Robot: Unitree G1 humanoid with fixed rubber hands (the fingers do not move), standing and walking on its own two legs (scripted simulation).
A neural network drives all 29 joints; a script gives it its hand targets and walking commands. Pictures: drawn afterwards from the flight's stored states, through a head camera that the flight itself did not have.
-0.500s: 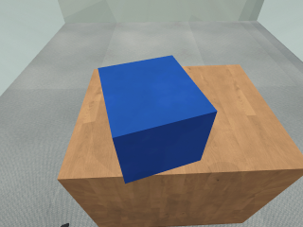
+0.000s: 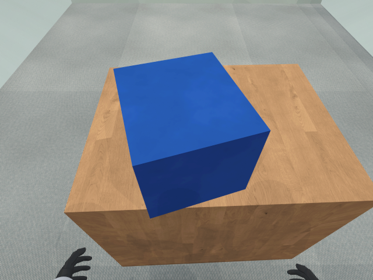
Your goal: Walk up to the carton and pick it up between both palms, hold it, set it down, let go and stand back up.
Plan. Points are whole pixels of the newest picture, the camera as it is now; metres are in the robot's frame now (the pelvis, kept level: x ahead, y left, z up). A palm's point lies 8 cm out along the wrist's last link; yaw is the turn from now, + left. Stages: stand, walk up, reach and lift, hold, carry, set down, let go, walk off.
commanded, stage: reach and lift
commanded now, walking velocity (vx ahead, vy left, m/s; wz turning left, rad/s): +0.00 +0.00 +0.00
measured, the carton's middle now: (182, 131) +0.47 +0.03 +0.03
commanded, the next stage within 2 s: none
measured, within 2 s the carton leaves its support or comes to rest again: neither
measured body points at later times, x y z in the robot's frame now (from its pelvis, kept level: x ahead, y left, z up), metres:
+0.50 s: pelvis +0.01 -0.03 +0.01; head +0.00 -0.03 +0.46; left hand +0.17 +0.25 -0.05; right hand +0.19 -0.29 -0.06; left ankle +0.00 +0.12 -0.72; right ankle +0.01 -0.13 -0.72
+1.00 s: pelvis +0.00 -0.02 +0.02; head -0.02 +0.00 +0.47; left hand +0.18 +0.23 -0.03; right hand +0.19 -0.27 -0.02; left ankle +0.00 +0.12 -0.72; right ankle +0.01 -0.13 -0.72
